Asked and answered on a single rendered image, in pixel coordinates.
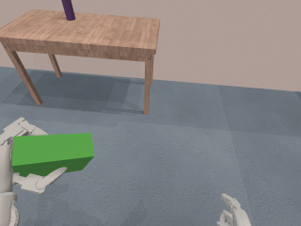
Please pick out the robot left hand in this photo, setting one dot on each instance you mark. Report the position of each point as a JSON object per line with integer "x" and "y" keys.
{"x": 32, "y": 183}

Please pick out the sponge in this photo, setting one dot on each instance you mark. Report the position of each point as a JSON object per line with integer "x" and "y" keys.
{"x": 43, "y": 154}

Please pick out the table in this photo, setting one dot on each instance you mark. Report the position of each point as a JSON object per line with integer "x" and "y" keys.
{"x": 49, "y": 32}

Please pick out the robot left forearm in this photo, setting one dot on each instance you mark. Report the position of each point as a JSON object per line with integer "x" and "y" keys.
{"x": 9, "y": 215}

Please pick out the robot right hand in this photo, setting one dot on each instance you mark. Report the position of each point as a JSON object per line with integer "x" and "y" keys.
{"x": 238, "y": 217}

